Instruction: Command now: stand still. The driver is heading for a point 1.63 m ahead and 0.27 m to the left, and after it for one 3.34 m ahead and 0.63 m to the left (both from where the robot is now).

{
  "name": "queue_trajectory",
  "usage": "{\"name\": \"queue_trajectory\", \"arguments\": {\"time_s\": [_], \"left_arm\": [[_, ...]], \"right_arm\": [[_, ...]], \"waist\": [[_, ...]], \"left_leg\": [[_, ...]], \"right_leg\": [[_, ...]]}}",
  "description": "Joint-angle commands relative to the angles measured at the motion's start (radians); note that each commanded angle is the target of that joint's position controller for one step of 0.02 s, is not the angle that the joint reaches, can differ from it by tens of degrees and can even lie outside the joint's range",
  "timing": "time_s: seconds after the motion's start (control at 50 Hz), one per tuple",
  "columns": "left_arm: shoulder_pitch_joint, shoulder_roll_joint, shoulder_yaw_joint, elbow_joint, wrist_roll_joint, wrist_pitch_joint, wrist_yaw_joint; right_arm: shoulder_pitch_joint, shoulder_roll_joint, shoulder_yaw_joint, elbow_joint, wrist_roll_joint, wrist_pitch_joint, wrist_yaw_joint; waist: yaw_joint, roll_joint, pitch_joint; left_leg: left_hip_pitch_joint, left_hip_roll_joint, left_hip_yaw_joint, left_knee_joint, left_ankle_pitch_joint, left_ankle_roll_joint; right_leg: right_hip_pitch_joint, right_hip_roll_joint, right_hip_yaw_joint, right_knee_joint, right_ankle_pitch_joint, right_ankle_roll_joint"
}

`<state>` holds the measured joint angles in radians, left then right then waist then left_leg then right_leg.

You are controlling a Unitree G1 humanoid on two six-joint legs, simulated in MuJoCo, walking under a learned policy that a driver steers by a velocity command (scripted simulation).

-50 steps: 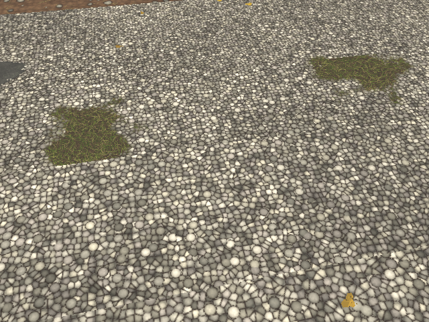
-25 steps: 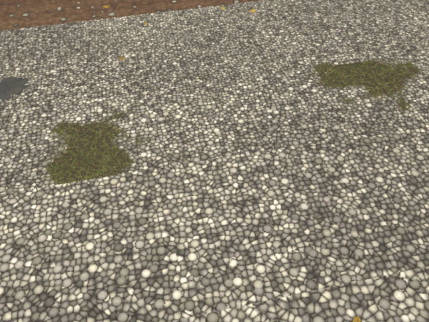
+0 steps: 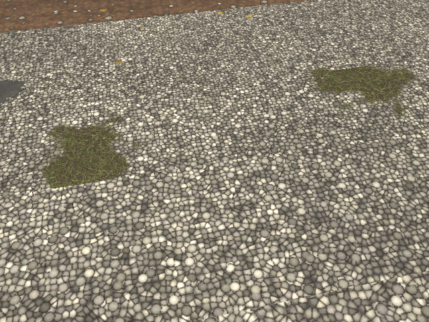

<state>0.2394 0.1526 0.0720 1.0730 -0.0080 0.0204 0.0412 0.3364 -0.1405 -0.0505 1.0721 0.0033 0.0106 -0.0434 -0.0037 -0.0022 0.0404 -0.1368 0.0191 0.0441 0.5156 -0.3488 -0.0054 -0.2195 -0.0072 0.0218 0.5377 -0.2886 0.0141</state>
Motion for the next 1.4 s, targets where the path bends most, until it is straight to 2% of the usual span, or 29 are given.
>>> {"name": "queue_trajectory", "arguments": {"time_s": [0.02,0.1,0.14,0.2,0.24,0.3,0.38,0.4,0.42,0.44,0.46,0.48,0.54,0.68,0.76,0.8,0.84,0.86,0.88,0.9,0.92,0.94,0.98,1.04,1.12,1.16,1.22,1.28,1.4], "left_arm": [[0.045,0.081,0.012,-0.015,0.0,-0.004,0.004],[0.052,0.078,0.01,-0.006,0.0,-0.003,0.005],[0.062,0.075,0.011,0.0,-0.006,0.0,0.009],[-0.03,0.056,0.008,-0.067,-0.024,-0.029,0.004],[-0.113,0.061,0.005,-0.117,-0.041,-0.067,-0.007],[-0.071,0.091,0.015,-0.109,-0.033,-0.094,-0.026],[0.24,0.071,0.037,0.03,-0.027,-0.086,-0.037],[0.358,0.122,0.051,0.043,-0.021,-0.089,-0.03],[0.452,0.24,0.058,0.038,-0.004,-0.103,-0.036],[0.404,0.211,0.036,0.038,0.013,-0.12,-0.049],[0.298,0.171,0.016,0.013,0.007,-0.133,-0.057],[0.216,0.137,-0.001,-0.01,0.002,-0.138,-0.062],[0.155,0.095,-0.027,-0.023,0.01,-0.124,-0.057],[0.246,0.156,-0.03,-0.004,0.006,-0.11,-0.006],[0.273,0.164,-0.019,0.012,-0.006,-0.108,-0.016],[0.244,0.176,-0.007,0.01,0.016,-0.11,-0.021],[0.192,0.176,-0.008,-0.02,0.003,-0.101,-0.025],[0.163,0.198,-0.009,-0.02,-0.005,-0.095,-0.024],[0.28,0.099,-0.031,-0.022,0.024,-0.103,-0.03],[0.375,0.038,-0.047,-0.011,-0.014,-0.143,-0.05],[0.233,0.153,-0.015,-0.047,-0.051,-0.164,-0.052],[0.105,0.188,-0.007,-0.1,-0.057,-0.161,-0.046],[0.111,0.166,0.004,-0.103,-0.014,-0.121,-0.027],[0.121,0.136,0.01,-0.123,-0.024,-0.082,-0.018],[-0.049,0.132,0.01,-0.196,0.005,-0.079,-0.029],[-0.049,0.142,0.014,-0.181,-0.002,-0.088,-0.047],[-0.298,0.194,0.028,-0.281,-0.011,-0.133,-0.071],[-0.365,0.15,0.009,-0.298,0.017,-0.15,-0.105],[-0.389,0.16,-0.014,-0.336,-0.013,-0.141,-0.14]], "right_arm": [[0.085,-0.074,-0.012,-0.008,0.0,-0.006,-0.002],[0.095,-0.069,-0.011,-0.004,0.0,-0.007,-0.002],[0.125,-0.097,-0.024,0.005,0.011,-0.001,-0.008],[0.191,-0.199,-0.057,-0.011,0.032,-0.015,-0.014],[0.165,-0.197,-0.056,-0.033,0.013,-0.05,-0.013],[0.099,-0.172,-0.052,-0.058,0.026,-0.069,0.002],[0.052,-0.196,-0.053,-0.069,0.024,-0.054,0.014],[0.002,-0.144,-0.037,-0.092,0.021,-0.062,0.019],[0.003,-0.047,-0.016,-0.141,0.027,-0.085,0.017],[-0.011,-0.07,-0.022,-0.161,0.065,-0.105,0.018],[-0.057,-0.101,-0.025,-0.182,0.079,-0.115,0.021],[-0.056,-0.114,-0.027,-0.176,0.058,-0.116,0.021],[-0.014,-0.147,-0.048,-0.15,0.025,-0.091,0.024],[-0.346,-0.104,-0.023,-0.276,0.016,-0.084,0.051],[-0.409,-0.111,-0.014,-0.311,0.025,-0.081,0.074],[-0.275,-0.154,-0.033,-0.269,0.018,-0.091,0.088],[-0.113,-0.207,-0.06,-0.22,0.02,-0.101,0.086],[0.007,-0.248,-0.078,-0.204,0.03,-0.103,0.081],[0.093,-0.345,-0.089,-0.188,0.012,-0.105,0.079],[0.138,-0.315,-0.072,-0.181,0.007,-0.111,0.097],[0.099,-0.238,-0.054,-0.171,0.013,-0.116,0.103],[-0.005,-0.197,-0.04,-0.191,0.01,-0.12,0.104],[-0.134,-0.149,-0.017,-0.216,0.0,-0.13,0.106],[-0.119,-0.157,-0.009,-0.197,0.007,-0.132,0.089],[0.003,-0.211,-0.023,-0.15,0.004,-0.111,0.047],[0.055,-0.214,-0.026,-0.14,0.004,-0.112,0.042],[0.208,-0.21,-0.025,-0.101,0.015,-0.118,0.014],[0.196,-0.197,-0.021,-0.133,0.008,-0.103,-0.013],[0.184,-0.206,-0.033,-0.192,0.032,-0.079,-0.011]], "waist": [[0.002,0.005,0.033],[0.003,0.007,0.04],[-0.005,0.037,0.028],[-0.057,0.199,0.153],[-0.062,0.185,0.229],[-0.025,0.124,0.148],[0.111,0.054,0.021],[0.171,-0.119,-0.002],[0.155,-0.391,-0.077],[0.115,-0.267,-0.051],[0.078,-0.149,0.048],[0.05,-0.07,0.065],[0.001,-0.101,0.045],[0.061,-0.069,0.078],[0.064,-0.086,0.075],[-0.012,-0.104,0.014],[-0.106,-0.108,-0.053],[-0.189,-0.101,-0.106],[-0.12,0.171,-0.275],[-0.095,0.326,-0.419],[-0.112,0.207,-0.259],[-0.089,0.126,-0.125],[-0.002,0.028,-0.084],[0.043,0.034,-0.025],[0.007,0.013,-0.023],[0.003,0.021,-0.042],[-0.076,0.051,0.028],[-0.092,0.053,0.049],[-0.111,0.083,0.059]], "left_leg": [[-0.083,0.018,-0.014,-0.099,0.196,-0.008],[-0.088,0.017,-0.015,-0.106,0.183,-0.006],[-0.09,0.014,-0.026,-0.119,-0.1,0.027],[-0.123,0.267,-0.4,-0.319,-0.624,0.205],[-0.103,0.382,-0.563,-0.378,-0.508,0.273],[-0.047,0.299,-0.374,-0.296,-0.275,0.191],[-0.389,0.132,-0.12,-0.051,-0.17,0.122],[-0.485,0.06,-0.016,0.313,0.007,0.062],[-0.692,-0.063,-0.008,0.702,-0.212,0.023],[-0.788,-0.029,-0.147,0.86,-0.191,0.052],[-0.869,0.027,-0.153,0.905,-0.091,0.085],[-0.845,0.065,-0.139,0.883,0.023,0.097],[-0.65,0.117,-0.108,0.672,0.185,0.079],[-0.579,0.051,-0.026,0.186,0.43,0.035],[-0.458,0.02,-0.008,0.136,0.409,0.042],[-0.338,0.018,-0.038,0.285,0.421,0.087],[-0.066,-0.087,0.064,0.169,0.234,0.118],[0.1,-0.018,-0.037,0.038,0.205,0.165],[0.412,0.226,-0.356,0.079,0.259,0.28],[0.545,0.376,-0.836,-0.158,0.134,0.438],[0.421,0.351,-0.781,-0.237,0.104,0.398],[0.254,0.331,-0.62,-0.237,0.196,0.358],[-0.021,0.266,-0.41,-0.268,0.328,0.309],[-0.13,0.206,-0.3,-0.363,0.297,0.286],[-0.067,0.175,-0.196,-0.364,0.459,0.27],[-0.039,0.169,-0.191,-0.315,0.413,0.269],[0.23,0.225,-0.333,-0.26,0.21,0.254],[0.042,0.166,-0.268,-0.167,0.107,0.229],[-0.094,0.134,-0.286,0.079,-0.059,0.159]], "right_leg": [[0.032,-0.019,0.009,-0.069,0.238,-0.013],[0.027,-0.018,0.008,-0.073,0.222,-0.009],[-0.007,0.035,-0.052,-0.006,-0.04,-0.018],[-0.285,0.038,-0.109,0.301,-0.253,-0.038],[-0.481,-0.058,-0.006,0.484,-0.264,-0.066],[-0.421,-0.093,-0.005,0.297,-0.24,-0.087],[0.209,0.079,-0.194,0.091,0.008,-0.037],[0.293,-0.071,0.056,-0.037,-0.089,-0.093],[0.379,-0.348,0.65,-0.296,-0.18,-0.268],[0.331,-0.43,0.867,-0.384,-0.397,-0.343],[0.266,-0.416,0.756,-0.355,-0.392,-0.31],[0.205,-0.36,0.586,-0.321,-0.281,-0.264],[0.069,-0.225,0.253,-0.332,0.044,-0.176],[0.085,-0.174,0.061,-0.39,0.358,-0.159],[0.105,-0.186,0.011,-0.365,0.389,-0.182],[0.142,-0.242,0.003,-0.247,0.61,-0.184],[0.108,-0.176,-0.029,-0.018,0.848,-0.161],[0.027,-0.149,-0.032,0.229,0.776,-0.121],[-0.228,-0.036,-0.054,0.654,0.119,-0.087],[-0.461,0.107,0.115,0.887,-0.309,-0.082],[-0.571,0.048,0.159,0.935,-0.256,-0.102],[-0.586,-0.003,0.112,0.925,-0.162,-0.107],[-0.422,-0.105,0.096,0.801,-0.031,-0.094],[-0.368,-0.155,0.09,0.611,0.039,-0.079],[-0.428,-0.142,0.042,0.344,0.25,-0.038],[-0.44,-0.132,0.033,0.359,0.392,-0.032],[-0.777,-0.152,0.116,0.218,0.446,-0.051],[-0.589,-0.113,0.073,0.069,0.654,-0.034],[-0.314,-0.086,0.095,-0.058,0.667,-0.039]]}}
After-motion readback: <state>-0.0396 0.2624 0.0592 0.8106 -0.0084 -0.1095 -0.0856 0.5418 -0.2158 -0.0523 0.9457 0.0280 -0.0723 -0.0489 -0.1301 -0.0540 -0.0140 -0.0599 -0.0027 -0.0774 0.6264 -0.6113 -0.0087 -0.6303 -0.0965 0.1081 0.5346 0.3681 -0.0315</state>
